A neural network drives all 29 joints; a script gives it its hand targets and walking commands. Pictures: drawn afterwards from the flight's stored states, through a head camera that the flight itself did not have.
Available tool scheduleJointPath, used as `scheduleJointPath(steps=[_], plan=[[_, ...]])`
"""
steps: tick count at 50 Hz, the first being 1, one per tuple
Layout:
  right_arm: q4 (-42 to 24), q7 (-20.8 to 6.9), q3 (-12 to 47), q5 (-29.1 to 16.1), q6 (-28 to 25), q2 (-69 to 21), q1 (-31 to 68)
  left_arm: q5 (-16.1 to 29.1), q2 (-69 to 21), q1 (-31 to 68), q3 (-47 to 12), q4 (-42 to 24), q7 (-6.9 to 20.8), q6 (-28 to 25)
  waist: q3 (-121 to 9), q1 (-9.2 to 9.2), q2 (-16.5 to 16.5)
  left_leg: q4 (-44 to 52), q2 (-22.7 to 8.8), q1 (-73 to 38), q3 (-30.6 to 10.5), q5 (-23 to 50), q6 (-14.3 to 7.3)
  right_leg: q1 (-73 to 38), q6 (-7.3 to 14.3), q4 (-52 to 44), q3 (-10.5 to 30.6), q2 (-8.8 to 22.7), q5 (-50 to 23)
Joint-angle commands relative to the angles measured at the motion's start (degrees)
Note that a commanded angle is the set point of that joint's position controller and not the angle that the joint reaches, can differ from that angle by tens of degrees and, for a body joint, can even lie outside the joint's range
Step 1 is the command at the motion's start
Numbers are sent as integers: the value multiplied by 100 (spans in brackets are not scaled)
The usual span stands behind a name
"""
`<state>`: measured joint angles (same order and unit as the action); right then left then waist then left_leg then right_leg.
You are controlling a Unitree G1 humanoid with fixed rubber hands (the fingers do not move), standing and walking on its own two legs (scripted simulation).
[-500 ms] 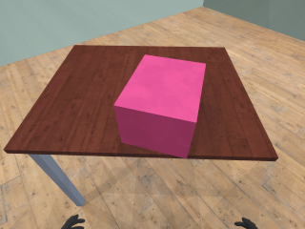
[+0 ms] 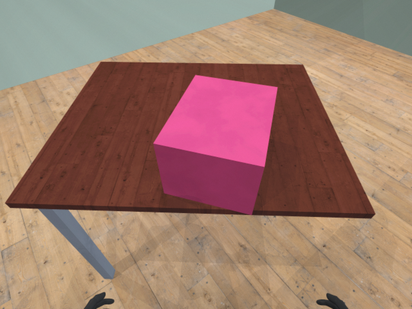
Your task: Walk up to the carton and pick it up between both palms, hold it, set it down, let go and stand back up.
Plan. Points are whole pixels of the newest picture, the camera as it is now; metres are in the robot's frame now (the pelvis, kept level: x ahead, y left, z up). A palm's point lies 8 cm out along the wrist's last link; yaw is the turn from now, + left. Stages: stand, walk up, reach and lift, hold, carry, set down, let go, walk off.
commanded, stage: stand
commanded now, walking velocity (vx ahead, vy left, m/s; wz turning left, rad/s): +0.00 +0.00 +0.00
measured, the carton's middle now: (221, 139) +0.52 -0.02 +0.03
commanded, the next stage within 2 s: none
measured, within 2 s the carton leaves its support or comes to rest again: neither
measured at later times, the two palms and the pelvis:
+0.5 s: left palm out of the picture +0.11 +0.26 -0.10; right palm out of the picture +0.12 -0.25 -0.09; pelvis +0.00 +0.00 +0.01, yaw +0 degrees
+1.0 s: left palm out of the picture +0.11 +0.26 -0.09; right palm out of the picture +0.12 -0.26 -0.09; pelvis +0.01 +0.00 +0.01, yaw +0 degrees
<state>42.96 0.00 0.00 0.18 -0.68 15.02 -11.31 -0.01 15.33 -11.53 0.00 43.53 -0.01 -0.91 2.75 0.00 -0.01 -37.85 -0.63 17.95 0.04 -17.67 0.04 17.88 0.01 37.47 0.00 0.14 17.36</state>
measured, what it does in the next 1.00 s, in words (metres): stands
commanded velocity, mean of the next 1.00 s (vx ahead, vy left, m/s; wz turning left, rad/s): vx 0.00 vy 0.00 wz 0.00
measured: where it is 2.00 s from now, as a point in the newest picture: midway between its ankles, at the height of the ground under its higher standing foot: outside the picture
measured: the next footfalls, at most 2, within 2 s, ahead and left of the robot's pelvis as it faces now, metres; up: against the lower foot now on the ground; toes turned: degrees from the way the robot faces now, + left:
none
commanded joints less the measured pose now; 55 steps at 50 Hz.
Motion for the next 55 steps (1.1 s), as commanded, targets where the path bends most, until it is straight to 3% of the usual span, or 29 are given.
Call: scheduleJointPath(steps=[1, 5, 9, 12, 19, 20, 22, 23, 26, 30, 32, 38, 40, 47, 55], plan=[[73, 15, -395, 84, -299, 1577, 429, -87, 1546, 469, 489, -3, -8, -253, -416, 30, -83, 1133, -583, -364, -553, 310, -380, -198, 358, -1000, 652, 564, -543], [103, 14, -397, 76, -296, 1529, 487, -53, 1545, 494, 465, 28, -3, -260, -460, -4, -172, 1198, -587, -339, -573, 319, -382, -294, 331, -1062, 691, 587, -567], [155, 4, -373, 64, -305, 1551, 476, -85, 1505, 444, 465, 85, 8, -270, -391, -22, 12, 1289, -591, -359, -563, 317, -362, -339, 321, -1135, 658, 596, -581], [184, 9, -373, 65, -299, 1496, 403, -101, 1549, 441, 469, 122, 10, -275, -469, 42, -195, 1249, -585, -475, -539, 488, -342, -365, 303, -1129, 609, 573, -735], [270, 8, -348, 84, -295, 1462, 465, -61, 1554, 462, 437, 197, 8, -272, -377, 0, -171, 1354, -585, -529, -521, 476, -337, -322, 276, -1284, 663, 599, -651], [243, -3, -362, 77, -304, 1490, 564, -62, 1472, 458, 438, 185, 2, -258, -395, -12, 1, 1398, -617, -459, -556, 442, -341, -384, 276, -1271, 649, 605, -604], [237, 7, -355, 73, -301, 1528, 609, -76, 1471, 425, 435, 217, 14, -251, -333, -53, -235, 1473, -617, -433, -586, 387, -336, -416, 279, -1262, 608, 576, -638], [288, -4, -351, 65, -295, 1560, 548, -56, 1482, 478, 431, 213, 9, -257, -350, -14, -121, 1474, -620, -472, -578, 413, -333, -437, 297, -1317, 689, 620, -622], [303, -2, -356, 50, -302, 1460, 541, -72, 1499, 501, 429, 218, 6, -272, -478, 3, -230, 1396, -597, -681, -469, 627, -308, -482, 276, -1373, 666, 644, -902], [401, -12, -376, 74, -292, 1515, 527, -46, 1512, 541, 445, 263, 12, -277, -468, 24, -35, 1485, -612, -639, -516, 618, -302, -527, 240, -1386, 646, 614, -849], [408, -4, -354, 58, -283, 1503, 571, -58, 1516, 523, 437, 316, 19, -253, -361, 4, -188, 1533, -633, -626, -535, 720, -308, -557, 237, -1400, 625, 612, -951], [472, -6, -355, 62, -268, 1492, 609, -61, 1472, 516, 432, 316, -2, -251, -392, -1, -15, 1617, -618, -672, -497, 620, -248, -586, 212, -1444, 604, 584, -834], [461, -6, -341, 58, -279, 1458, 619, -44, 1509, 507, 420, 338, 7, -250, -245, 1, -144, 1672, -614, -599, -532, 610, -267, -528, 221, -1488, 622, 586, -776], [587, -1, -338, 38, -273, 1506, 602, -45, 1558, 514, 434, 409, 4, -258, -469, 66, -142, 1632, -627, -856, -488, 907, -247, -666, 219, -1551, 640, 648, -1148], [640, -7, -336, 48, -273, 1499, 628, -46, 1470, 438, 420, 454, -5, -250, -530, 18, -188, 1719, -643, -966, -467, 982, -261, -778, 204, -1614, 623, 628, -1112]])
